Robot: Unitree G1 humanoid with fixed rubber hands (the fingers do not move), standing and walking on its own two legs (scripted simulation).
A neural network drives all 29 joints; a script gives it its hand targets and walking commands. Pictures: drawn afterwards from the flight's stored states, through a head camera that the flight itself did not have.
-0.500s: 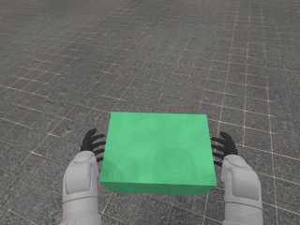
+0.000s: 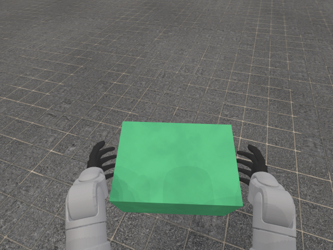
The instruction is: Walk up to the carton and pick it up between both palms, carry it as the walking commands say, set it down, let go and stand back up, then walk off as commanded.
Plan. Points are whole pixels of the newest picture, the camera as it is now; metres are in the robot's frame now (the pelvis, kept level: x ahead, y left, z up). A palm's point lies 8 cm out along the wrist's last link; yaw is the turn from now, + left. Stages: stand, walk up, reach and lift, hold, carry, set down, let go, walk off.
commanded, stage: carry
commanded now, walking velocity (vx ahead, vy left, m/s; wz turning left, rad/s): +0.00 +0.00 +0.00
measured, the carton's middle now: (175, 170) +0.33 +0.00 -0.01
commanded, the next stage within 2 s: hold in 1.92 s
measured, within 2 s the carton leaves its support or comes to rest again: neither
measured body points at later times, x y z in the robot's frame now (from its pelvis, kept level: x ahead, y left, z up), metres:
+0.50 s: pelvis +0.03 +0.02 -0.01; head +0.03 +0.00 +0.44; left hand +0.31 +0.21 +0.03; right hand +0.31 -0.16 +0.02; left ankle +0.03 +0.12 -0.74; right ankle +0.02 -0.11 -0.74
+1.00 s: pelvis +0.00 +0.02 -0.01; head -0.01 +0.01 +0.44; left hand +0.28 +0.21 +0.03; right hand +0.27 -0.16 +0.02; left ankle +0.03 +0.12 -0.74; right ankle +0.02 -0.11 -0.74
